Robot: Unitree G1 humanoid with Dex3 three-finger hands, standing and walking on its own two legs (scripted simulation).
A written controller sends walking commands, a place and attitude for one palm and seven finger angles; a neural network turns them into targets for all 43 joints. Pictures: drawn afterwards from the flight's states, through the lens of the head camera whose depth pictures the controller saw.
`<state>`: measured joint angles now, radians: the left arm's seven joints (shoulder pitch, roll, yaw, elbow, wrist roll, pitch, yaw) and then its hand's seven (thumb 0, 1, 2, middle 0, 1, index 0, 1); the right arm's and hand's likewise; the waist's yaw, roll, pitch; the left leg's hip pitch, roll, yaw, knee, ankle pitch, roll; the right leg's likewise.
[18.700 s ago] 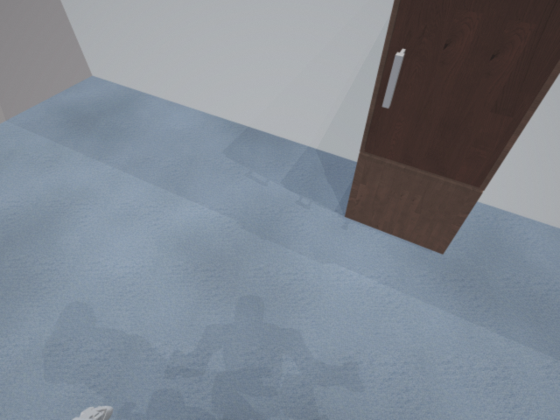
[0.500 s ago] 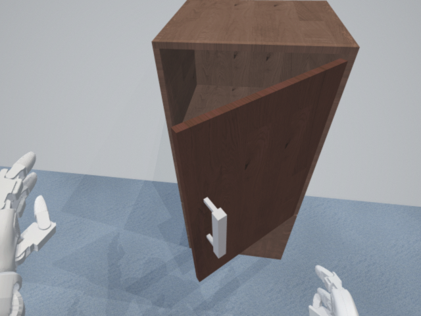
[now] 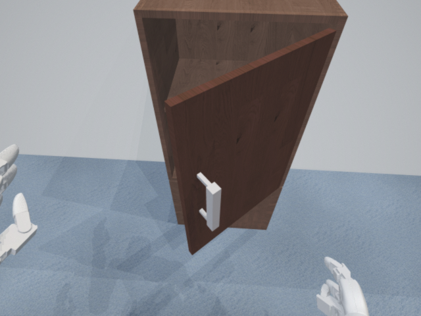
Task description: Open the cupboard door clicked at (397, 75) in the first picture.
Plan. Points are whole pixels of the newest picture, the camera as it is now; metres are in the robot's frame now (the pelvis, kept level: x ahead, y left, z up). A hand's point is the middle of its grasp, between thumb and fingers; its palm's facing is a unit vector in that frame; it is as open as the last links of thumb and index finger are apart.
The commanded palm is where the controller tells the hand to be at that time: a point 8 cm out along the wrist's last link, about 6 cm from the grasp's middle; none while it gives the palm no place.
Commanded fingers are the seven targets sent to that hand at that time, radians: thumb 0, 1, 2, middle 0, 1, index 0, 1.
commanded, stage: step back with the hand held close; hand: left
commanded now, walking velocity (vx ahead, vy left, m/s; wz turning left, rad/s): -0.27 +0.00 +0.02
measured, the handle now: (207, 202) +0.36 +0.03 -0.03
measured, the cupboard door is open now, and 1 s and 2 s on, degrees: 43 43 43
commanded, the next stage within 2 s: stop stepping back and stand still in 0.94 s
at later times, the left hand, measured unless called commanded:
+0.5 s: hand out of the picture +0.12 +0.28 +0.16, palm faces +0.51 -0.73 -0.45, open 7.4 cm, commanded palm +0.05 +0.31 +0.18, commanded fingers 0.00 0.90 0.90 -0.20 -0.30 -0.20 -0.30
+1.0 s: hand out of the picture +0.05 +0.27 +0.16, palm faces +0.37 -0.78 -0.51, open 7.4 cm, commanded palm -0.03 +0.31 +0.18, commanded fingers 0.00 0.90 0.90 -0.20 -0.30 -0.20 -0.30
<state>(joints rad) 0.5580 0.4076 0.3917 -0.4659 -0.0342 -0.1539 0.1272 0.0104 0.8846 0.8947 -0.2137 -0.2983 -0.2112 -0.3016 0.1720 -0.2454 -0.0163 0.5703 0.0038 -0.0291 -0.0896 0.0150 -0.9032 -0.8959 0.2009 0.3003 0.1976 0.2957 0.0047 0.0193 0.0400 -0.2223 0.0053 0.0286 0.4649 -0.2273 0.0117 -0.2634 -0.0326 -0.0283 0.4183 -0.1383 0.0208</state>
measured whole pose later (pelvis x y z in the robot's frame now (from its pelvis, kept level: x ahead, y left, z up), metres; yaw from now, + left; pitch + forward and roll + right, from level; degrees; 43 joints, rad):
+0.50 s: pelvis -0.07 +0.01 -0.02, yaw +3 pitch -2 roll -1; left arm 0.50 0.38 0.44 -0.51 -0.01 -0.24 0.16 0.01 0.88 0.90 -0.21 -0.30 -0.21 -0.30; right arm 0.21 -0.22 0.00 0.60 -0.01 -0.11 -0.07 0.02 -0.90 -0.90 0.20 0.30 0.20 0.30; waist 0.02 -0.01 0.06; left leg -0.42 -0.01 0.00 0.67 -0.29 0.03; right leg -0.41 -0.01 0.02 0.54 -0.11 0.03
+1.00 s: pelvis -0.15 +0.00 +0.00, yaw +2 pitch +2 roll -1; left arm 0.52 0.50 0.45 -0.55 -0.04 -0.20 0.12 0.01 0.88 0.89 -0.21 -0.30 -0.21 -0.30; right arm 0.10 -0.18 -0.01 0.59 -0.01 -0.11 -0.06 0.01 -0.90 -0.90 0.20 0.30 0.20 0.30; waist 0.00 -0.06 0.06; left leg -0.33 -0.03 0.04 0.45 -0.16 0.07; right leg -0.41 0.08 0.07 0.78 -0.44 0.01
